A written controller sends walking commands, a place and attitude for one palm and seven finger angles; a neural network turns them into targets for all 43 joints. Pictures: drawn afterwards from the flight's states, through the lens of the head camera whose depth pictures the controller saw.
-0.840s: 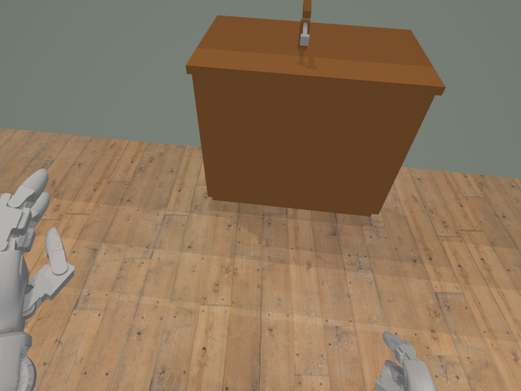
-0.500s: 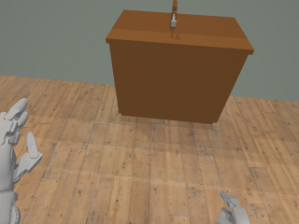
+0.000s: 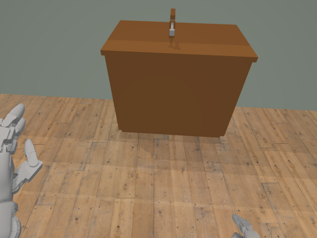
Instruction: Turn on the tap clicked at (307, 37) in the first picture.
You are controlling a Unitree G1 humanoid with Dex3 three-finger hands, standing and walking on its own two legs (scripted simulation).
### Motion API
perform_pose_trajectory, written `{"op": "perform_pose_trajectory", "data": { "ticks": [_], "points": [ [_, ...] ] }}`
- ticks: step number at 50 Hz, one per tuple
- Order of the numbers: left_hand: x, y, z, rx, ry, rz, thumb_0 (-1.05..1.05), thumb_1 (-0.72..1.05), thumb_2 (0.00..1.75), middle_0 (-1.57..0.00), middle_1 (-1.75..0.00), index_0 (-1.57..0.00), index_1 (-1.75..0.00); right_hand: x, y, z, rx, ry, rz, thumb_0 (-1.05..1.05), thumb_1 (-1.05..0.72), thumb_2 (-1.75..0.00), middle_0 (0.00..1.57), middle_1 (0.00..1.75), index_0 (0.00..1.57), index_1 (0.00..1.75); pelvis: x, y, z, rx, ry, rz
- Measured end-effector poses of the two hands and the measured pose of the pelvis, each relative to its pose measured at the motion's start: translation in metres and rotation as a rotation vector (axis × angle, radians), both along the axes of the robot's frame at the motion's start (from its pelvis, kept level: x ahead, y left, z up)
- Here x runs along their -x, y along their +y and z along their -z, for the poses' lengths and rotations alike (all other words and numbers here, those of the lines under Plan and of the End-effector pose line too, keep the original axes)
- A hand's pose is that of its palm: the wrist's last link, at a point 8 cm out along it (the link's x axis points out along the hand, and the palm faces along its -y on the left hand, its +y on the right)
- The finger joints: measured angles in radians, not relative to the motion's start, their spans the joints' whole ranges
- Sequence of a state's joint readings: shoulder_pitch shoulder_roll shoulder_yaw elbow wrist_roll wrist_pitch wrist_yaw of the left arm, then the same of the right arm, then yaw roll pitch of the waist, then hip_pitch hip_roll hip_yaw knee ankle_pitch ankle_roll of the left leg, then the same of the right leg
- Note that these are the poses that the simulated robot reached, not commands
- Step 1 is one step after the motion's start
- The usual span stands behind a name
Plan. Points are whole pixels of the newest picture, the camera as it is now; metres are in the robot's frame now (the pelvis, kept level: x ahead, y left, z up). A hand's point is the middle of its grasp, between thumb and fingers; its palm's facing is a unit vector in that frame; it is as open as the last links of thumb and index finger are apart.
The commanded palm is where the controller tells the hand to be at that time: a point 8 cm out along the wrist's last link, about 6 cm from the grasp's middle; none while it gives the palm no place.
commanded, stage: walk to a spot facing it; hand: left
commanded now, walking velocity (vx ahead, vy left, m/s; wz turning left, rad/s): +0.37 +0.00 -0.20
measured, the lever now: (171, 32) +1.10 +0.00 +0.10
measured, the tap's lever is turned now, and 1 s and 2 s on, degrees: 0 0 0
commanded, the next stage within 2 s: turn to face it in 0.70 s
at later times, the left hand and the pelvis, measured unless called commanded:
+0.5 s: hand (110, 101) +0.38 +0.15 +0.18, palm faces +0.25 -0.83 -0.50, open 7.4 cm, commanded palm +0.33 +0.21 +0.19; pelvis +0.13 -0.05 +0.00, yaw -7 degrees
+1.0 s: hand (107, 78) +0.48 +0.18 +0.19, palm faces +0.43 -0.84 -0.32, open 7.4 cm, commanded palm +0.42 +0.21 +0.19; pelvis +0.25 -0.06 +0.00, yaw -3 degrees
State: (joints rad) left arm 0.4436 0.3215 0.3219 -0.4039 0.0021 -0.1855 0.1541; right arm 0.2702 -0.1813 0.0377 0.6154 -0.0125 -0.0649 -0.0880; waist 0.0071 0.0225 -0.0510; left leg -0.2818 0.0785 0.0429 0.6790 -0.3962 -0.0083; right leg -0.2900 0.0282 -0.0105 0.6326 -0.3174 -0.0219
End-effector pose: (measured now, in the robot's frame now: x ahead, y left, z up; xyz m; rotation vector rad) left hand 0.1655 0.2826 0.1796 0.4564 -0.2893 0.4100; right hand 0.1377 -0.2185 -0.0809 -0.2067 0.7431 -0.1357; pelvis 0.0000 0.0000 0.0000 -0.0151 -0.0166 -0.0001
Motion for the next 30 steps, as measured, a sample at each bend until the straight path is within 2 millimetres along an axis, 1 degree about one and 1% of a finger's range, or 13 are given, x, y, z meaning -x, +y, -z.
{"op": "perform_pose_trajectory", "data": {
  "ticks": [4,7,10,12,14,16,18,22,23,25,27,28,30],
  "points": [
    [-0.025,-0.012,-0.002,0.016,-0.026,0.041,0.02,0.89,0.89,-0.21,-0.30,-0.21,-0.30,-0.008,-0.014,0.004,0.020,0.055,0.007,0.01,-0.91,-0.90,0.21,0.30,0.21,0.30,-0.016,-0.002,-0.001,-0.009,0.009,-0.007],
    [-0.042,-0.012,-0.008,-0.002,-0.036,0.070,0.02,0.88,0.89,-0.21,-0.31,-0.22,-0.30,-0.018,-0.021,-0.001,0.047,0.081,0.018,0.01,-0.91,-0.90,0.21,0.30,0.20,0.30,-0.029,0.000,-0.004,-0.019,0.012,0.004],
    [-0.059,-0.008,-0.011,-0.042,-0.059,0.098,0.01,0.88,0.89,-0.21,-0.31,-0.22,-0.30,-0.032,-0.025,-0.005,0.067,0.047,0.056,0.01,-0.91,-0.90,0.21,0.30,0.20,0.30,-0.045,0.004,0.002,-0.032,0.001,0.046],
    [-0.075,-0.007,-0.010,-0.055,-0.046,0.105,0.01,0.88,0.89,-0.21,-0.31,-0.21,-0.30,-0.042,-0.026,-0.007,0.053,0.021,0.096,0.01,-0.91,-0.90,0.20,0.30,0.20,0.30,-0.055,0.004,0.001,-0.041,-0.001,0.076],
    [-0.094,-0.011,-0.008,-0.048,-0.016,0.111,0.01,0.89,0.89,-0.21,-0.30,-0.21,-0.30,-0.050,-0.025,-0.009,0.028,0.008,0.118,0.01,-0.91,-0.90,0.20,0.30,0.20,0.30,-0.066,0.001,-0.003,-0.034,0.003,0.088],
    [-0.113,-0.021,-0.009,-0.037,0.003,0.127,0.01,0.89,0.89,-0.21,-0.30,-0.21,-0.30,-0.058,-0.023,-0.010,0.003,0.009,0.126,0.01,-0.91,-0.90,0.20,0.30,0.20,0.30,-0.077,-0.004,-0.007,-0.024,0.007,0.101],
    [-0.131,-0.035,-0.012,-0.035,0.016,0.152,0.02,0.89,0.89,-0.21,-0.30,-0.21,-0.30,-0.065,-0.023,-0.010,-0.021,0.015,0.130,0.01,-0.91,-0.90,0.20,0.30,0.20,0.30,-0.088,-0.010,-0.011,-0.016,0.012,0.119],
    [-0.164,-0.066,-0.019,-0.083,0.032,0.207,0.02,0.89,0.89,-0.21,-0.30,-0.21,-0.30,-0.080,-0.033,-0.002,-0.061,0.025,0.146,0.01,-0.91,-0.90,0.21,0.30,0.20,0.30,-0.113,-0.029,-0.011,-0.006,0.012,0.140],
    [-0.172,-0.074,-0.019,-0.106,0.032,0.217,0.02,0.89,0.89,-0.21,-0.30,-0.21,-0.30,-0.085,-0.038,0.003,-0.069,0.028,0.150,0.01,-0.91,-0.90,0.21,0.30,0.21,0.30,-0.120,-0.035,-0.008,-0.003,0.009,0.139],
    [-0.186,-0.088,-0.019,-0.161,0.016,0.228,0.01,0.89,0.89,-0.21,-0.30,-0.21,-0.30,-0.096,-0.051,0.017,-0.081,0.036,0.155,0.01,-0.91,-0.90,0.21,0.30,0.21,0.30,-0.133,-0.049,0.005,-0.011,0.000,0.123],
    [-0.197,-0.098,-0.016,-0.169,0.000,0.230,0.01,0.89,0.89,-0.21,-0.31,-0.22,-0.30,-0.107,-0.066,0.029,-0.074,0.070,0.148,0.01,-0.91,-0.90,0.21,0.30,0.21,0.30,-0.140,-0.058,0.011,-0.011,-0.011,0.117],
    [-0.202,-0.101,-0.016,-0.161,0.000,0.229,0.01,0.88,0.89,-0.21,-0.31,-0.22,-0.30,-0.112,-0.074,0.032,-0.068,0.087,0.146,0.01,-0.91,-0.90,0.21,0.30,0.21,0.30,-0.144,-0.060,0.012,-0.012,-0.014,0.117],
    [-0.209,-0.106,-0.016,-0.148,0.011,0.224,0.01,0.88,0.89,-0.21,-0.31,-0.22,-0.30,-0.122,-0.089,0.031,-0.053,0.114,0.151,0.01,-0.91,-0.90,0.21,0.30,0.21,0.30,-0.152,-0.065,0.009,-0.016,-0.016,0.112]
  ]
}}
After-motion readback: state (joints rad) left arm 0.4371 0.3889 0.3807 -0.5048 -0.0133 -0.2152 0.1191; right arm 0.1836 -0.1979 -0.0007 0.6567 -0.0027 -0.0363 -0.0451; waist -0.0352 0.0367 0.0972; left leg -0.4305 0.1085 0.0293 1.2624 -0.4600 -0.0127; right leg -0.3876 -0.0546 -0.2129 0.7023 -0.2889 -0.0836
